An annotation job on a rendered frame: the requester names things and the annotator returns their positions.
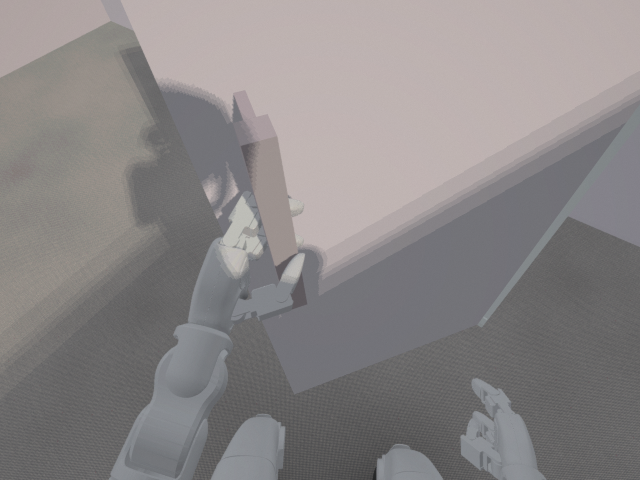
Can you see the fridge door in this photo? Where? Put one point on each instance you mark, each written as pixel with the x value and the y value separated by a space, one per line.
pixel 432 142

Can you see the right robot shin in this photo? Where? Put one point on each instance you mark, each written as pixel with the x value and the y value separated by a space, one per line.
pixel 400 446

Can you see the handle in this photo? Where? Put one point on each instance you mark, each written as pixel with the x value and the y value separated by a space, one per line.
pixel 260 150

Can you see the left robot hand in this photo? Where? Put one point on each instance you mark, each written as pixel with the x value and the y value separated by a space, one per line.
pixel 225 273

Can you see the right robot thigh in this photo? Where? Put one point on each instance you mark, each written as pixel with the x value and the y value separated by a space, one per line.
pixel 406 464

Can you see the left robot forearm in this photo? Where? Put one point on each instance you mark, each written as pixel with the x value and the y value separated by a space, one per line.
pixel 168 436

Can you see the right robot hand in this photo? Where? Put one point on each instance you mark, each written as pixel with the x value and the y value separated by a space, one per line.
pixel 507 439

